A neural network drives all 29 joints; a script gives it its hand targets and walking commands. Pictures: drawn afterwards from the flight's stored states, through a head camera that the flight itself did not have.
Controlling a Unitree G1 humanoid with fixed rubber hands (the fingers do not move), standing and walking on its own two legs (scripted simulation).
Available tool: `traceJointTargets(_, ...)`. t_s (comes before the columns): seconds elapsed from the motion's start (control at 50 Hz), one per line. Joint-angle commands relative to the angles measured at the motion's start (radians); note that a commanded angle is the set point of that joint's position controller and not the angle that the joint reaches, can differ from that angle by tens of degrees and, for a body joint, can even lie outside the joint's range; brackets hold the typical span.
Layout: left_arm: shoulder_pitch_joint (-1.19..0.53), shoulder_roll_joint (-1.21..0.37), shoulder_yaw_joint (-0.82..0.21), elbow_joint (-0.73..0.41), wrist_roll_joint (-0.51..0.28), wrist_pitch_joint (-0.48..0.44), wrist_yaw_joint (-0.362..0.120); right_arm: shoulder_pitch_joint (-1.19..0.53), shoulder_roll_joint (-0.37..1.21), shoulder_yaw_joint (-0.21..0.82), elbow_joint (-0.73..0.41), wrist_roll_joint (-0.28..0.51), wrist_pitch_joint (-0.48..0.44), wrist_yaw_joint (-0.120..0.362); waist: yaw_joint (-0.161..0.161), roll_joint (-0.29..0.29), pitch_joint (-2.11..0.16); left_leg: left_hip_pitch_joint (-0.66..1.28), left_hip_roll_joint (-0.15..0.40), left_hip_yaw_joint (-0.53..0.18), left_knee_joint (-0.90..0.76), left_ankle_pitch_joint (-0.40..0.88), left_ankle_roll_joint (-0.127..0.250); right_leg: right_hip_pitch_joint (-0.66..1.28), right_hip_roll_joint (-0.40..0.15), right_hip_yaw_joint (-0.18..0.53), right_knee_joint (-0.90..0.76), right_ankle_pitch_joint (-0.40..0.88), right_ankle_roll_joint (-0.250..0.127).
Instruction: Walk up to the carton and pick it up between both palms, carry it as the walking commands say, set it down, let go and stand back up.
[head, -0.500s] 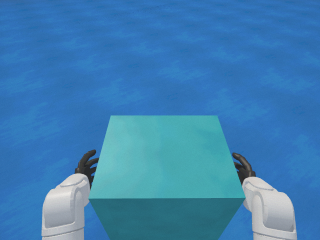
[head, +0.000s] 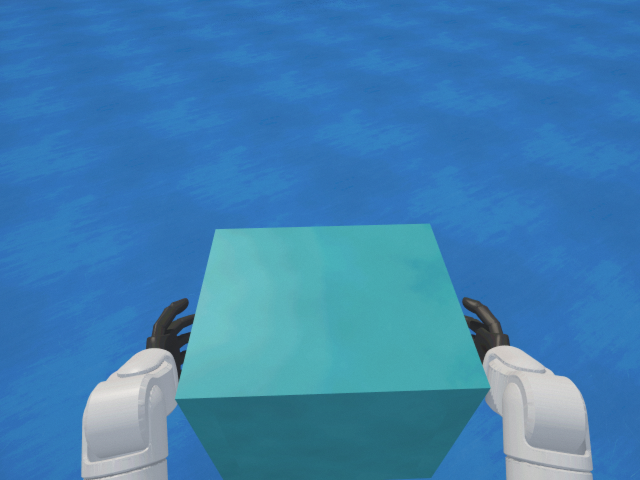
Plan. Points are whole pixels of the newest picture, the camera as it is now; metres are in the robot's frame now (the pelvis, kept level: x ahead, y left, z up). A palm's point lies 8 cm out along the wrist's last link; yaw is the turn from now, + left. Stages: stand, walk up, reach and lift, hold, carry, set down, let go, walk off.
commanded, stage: carry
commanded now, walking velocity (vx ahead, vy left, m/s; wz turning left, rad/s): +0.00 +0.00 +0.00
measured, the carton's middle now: (326, 357) +0.29 +0.00 +0.01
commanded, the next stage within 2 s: none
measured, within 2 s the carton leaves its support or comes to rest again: neither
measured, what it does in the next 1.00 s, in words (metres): stands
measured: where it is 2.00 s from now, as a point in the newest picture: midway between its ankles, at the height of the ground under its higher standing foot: outside the picture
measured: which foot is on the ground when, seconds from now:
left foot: down 0.00-1.00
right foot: down 0.00-1.00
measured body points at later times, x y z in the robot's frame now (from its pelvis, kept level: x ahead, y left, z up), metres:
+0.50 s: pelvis +0.01 +0.00 +0.00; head -0.01 -0.01 +0.45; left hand +0.27 +0.18 +0.07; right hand +0.26 -0.19 +0.05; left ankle +0.04 +0.15 -0.73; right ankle +0.01 -0.10 -0.73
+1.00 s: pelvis +0.01 +0.00 +0.00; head -0.01 -0.01 +0.45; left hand +0.27 +0.18 +0.06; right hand +0.26 -0.19 +0.05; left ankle +0.04 +0.15 -0.73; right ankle +0.01 -0.10 -0.73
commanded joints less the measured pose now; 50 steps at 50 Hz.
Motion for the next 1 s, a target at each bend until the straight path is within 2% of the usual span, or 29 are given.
traceJointTargets(0.0, -0.523, -0.783, -0.744, -0.198, -0.324, -0.034, -0.190, -0.529, 0.798, 0.761, -0.194, 0.328, -0.022, 0.189, 0.000, -0.005, -0.222, 0.093, 0.061, -0.041, -0.033, 0.161, 0.037, 0.095, -0.118, 0.123, -0.100, 0.137, -0.001)
traceJointTargets(0.02, -0.534, -0.787, -0.747, -0.211, -0.328, -0.035, -0.191, -0.529, 0.802, 0.764, -0.199, 0.329, -0.023, 0.190, -0.001, -0.015, -0.231, 0.095, 0.062, -0.038, -0.032, 0.162, 0.034, 0.100, -0.116, 0.118, -0.099, 0.132, -0.002)
traceJointTargets(0.06, -0.539, -0.790, -0.742, -0.204, -0.322, -0.039, -0.189, -0.536, 0.799, 0.753, -0.194, 0.324, -0.027, 0.190, 0.000, 0.007, -0.231, 0.096, 0.062, -0.035, -0.029, 0.165, 0.032, 0.099, -0.120, 0.125, -0.096, 0.144, -0.005)
traceJointTargets(0.08, -0.519, -0.782, -0.733, -0.187, -0.315, -0.040, -0.189, -0.530, 0.791, 0.753, -0.185, 0.320, -0.028, 0.188, 0.000, -0.012, -0.220, 0.085, 0.061, -0.039, -0.032, 0.149, 0.034, 0.100, -0.122, 0.129, -0.102, 0.140, -0.004)
traceJointTargets(0.14, -0.509, -0.780, -0.729, -0.183, -0.310, -0.046, -0.189, -0.525, 0.785, 0.754, -0.190, 0.316, -0.034, 0.188, -0.001, -0.017, -0.236, 0.100, 0.063, -0.039, -0.028, 0.171, 0.036, 0.105, -0.119, 0.123, -0.093, 0.157, -0.004)
traceJointTargets(0.2, -0.518, -0.788, -0.739, -0.197, -0.319, -0.049, -0.188, -0.527, 0.798, 0.759, -0.199, 0.326, -0.039, 0.188, 0.001, -0.001, -0.237, 0.099, 0.063, -0.036, -0.029, 0.175, 0.037, 0.109, -0.113, 0.117, -0.082, 0.161, -0.001)
traceJointTargets(0.24, -0.518, -0.785, -0.727, -0.180, -0.309, -0.052, -0.188, -0.522, 0.790, 0.751, -0.180, 0.315, -0.040, 0.188, -0.001, -0.018, -0.226, 0.098, 0.062, -0.039, -0.031, 0.158, 0.033, 0.097, -0.115, 0.119, -0.094, 0.144, -0.004)
traceJointTargets(0.4, -0.507, -0.771, -0.721, -0.179, -0.298, -0.068, -0.187, -0.519, 0.780, 0.743, -0.173, 0.305, -0.056, 0.187, 0.000, -0.010, -0.231, 0.095, 0.063, -0.038, -0.028, 0.161, 0.035, 0.109, -0.119, 0.120, -0.089, 0.168, -0.005)
traceJointTargets(0.44, -0.496, -0.768, -0.706, -0.147, -0.289, -0.074, -0.187, -0.511, 0.770, 0.733, -0.151, 0.293, -0.063, 0.185, 0.000, -0.013, -0.223, 0.094, 0.061, -0.033, -0.021, 0.154, 0.033, 0.104, -0.123, 0.129, -0.098, 0.182, -0.004)
traceJointTargets(0.46, -0.514, -0.773, -0.725, -0.186, -0.304, -0.073, -0.187, -0.535, 0.782, 0.755, -0.188, 0.311, -0.061, 0.184, -0.001, -0.028, -0.227, 0.092, 0.062, -0.034, -0.024, 0.151, 0.032, 0.106, -0.121, 0.121, -0.093, 0.176, -0.005)
traceJointTargets(0.48, -0.519, -0.768, -0.710, -0.162, -0.293, -0.078, -0.188, -0.535, 0.782, 0.741, -0.160, 0.301, -0.065, 0.185, -0.001, -0.032, -0.219, 0.092, 0.065, -0.037, -0.027, 0.149, 0.033, 0.105, -0.120, 0.124, -0.095, 0.167, -0.004)
traceJointTargets(0.52, -0.528, -0.771, -0.725, -0.185, -0.307, -0.078, -0.188, -0.522, 0.783, 0.743, -0.168, 0.302, -0.066, 0.184, -0.002, -0.023, -0.220, 0.092, 0.060, -0.031, -0.028, 0.138, 0.034, 0.102, -0.122, 0.123, -0.099, 0.167, -0.004)
traceJointTargets(0.56, -0.501, -0.761, -0.709, -0.156, -0.289, -0.079, -0.186, -0.512, 0.767, 0.726, -0.148, 0.291, -0.068, 0.184, 0.000, -0.003, -0.221, 0.096, 0.065, -0.035, -0.029, 0.154, 0.036, 0.101, -0.118, 0.123, -0.092, 0.161, -0.003)
traceJointTargets(0.68, -0.517, -0.772, -0.723, -0.183, -0.304, -0.086, -0.186, -0.523, 0.782, 0.744, -0.174, 0.304, -0.075, 0.183, -0.001, -0.016, -0.222, 0.096, 0.064, -0.033, -0.032, 0.150, 0.033, 0.101, -0.116, 0.118, -0.093, 0.158, -0.005)
traceJointTargets(0.76, -0.514, -0.760, -0.699, -0.153, -0.285, -0.098, -0.186, -0.510, 0.766, 0.717, -0.138, 0.280, -0.087, 0.184, 0.000, -0.006, -0.230, 0.098, 0.065, -0.030, -0.029, 0.157, 0.035, 0.107, -0.115, 0.121, -0.087, 0.175, -0.003)
traceJointTargets(0.78, -0.507, -0.766, -0.716, -0.179, -0.296, -0.093, -0.185, -0.517, 0.775, 0.735, -0.171, 0.297, -0.084, 0.183, -0.001, -0.007, -0.239, 0.099, 0.064, -0.031, -0.029, 0.165, 0.035, 0.114, -0.115, 0.115, -0.082, 0.180, -0.003)
traceJointTargets(0.84, -0.501, -0.755, -0.695, -0.145, -0.277, -0.098, -0.185, -0.511, 0.763, 0.714, -0.134, 0.278, -0.087, 0.183, 0.000, -0.009, -0.221, 0.098, 0.068, -0.035, -0.034, 0.154, 0.037, 0.099, -0.111, 0.115, -0.085, 0.153, -0.002)
traceJointTargets(0.88, -0.494, -0.753, -0.701, -0.159, -0.281, -0.099, -0.184, -0.500, 0.756, 0.726, -0.152, 0.281, -0.089, 0.183, -0.001, -0.016, -0.220, 0.086, 0.065, -0.036, -0.034, 0.149, 0.039, 0.103, -0.111, 0.118, -0.089, 0.130, -0.001)
traceJointTargets(0.92, -0.505, -0.751, -0.692, -0.140, -0.275, -0.106, -0.184, -0.512, 0.763, 0.716, -0.125, 0.276, -0.093, 0.183, -0.001, -0.010, -0.212, 0.087, 0.064, -0.033, -0.029, 0.149, 0.035, 0.097, -0.118, 0.126, -0.094, 0.148, -0.002)
traceJointTargets(0.94, -0.490, -0.756, -0.705, -0.160, -0.283, -0.104, -0.183, -0.502, 0.766, 0.730, -0.150, 0.286, -0.093, 0.183, -0.001, -0.019, -0.231, 0.097, 0.063, -0.031, -0.028, 0.149, 0.036, 0.104, -0.118, 0.123, -0.091, 0.158, -0.004)
traceJointTargets(0.96, -0.493, -0.754, -0.683, -0.122, -0.269, -0.113, -0.186, -0.509, 0.756, 0.708, -0.118, 0.266, -0.102, 0.184, -0.001, -0.017, -0.226, 0.098, 0.062, -0.027, -0.025, 0.142, 0.033, 0.098, -0.120, 0.126, -0.097, 0.169, -0.003)
traceJointTargets(0.98, -0.520, -0.759, -0.707, -0.170, -0.289, -0.110, -0.184, -0.518, 0.774, 0.726, -0.146, 0.286, -0.099, 0.182, 0.000, -0.004, -0.232, 0.093, 0.068, -0.033, -0.030, 0.162, 0.036, 0.112, -0.117, 0.118, -0.084, 0.173, -0.003)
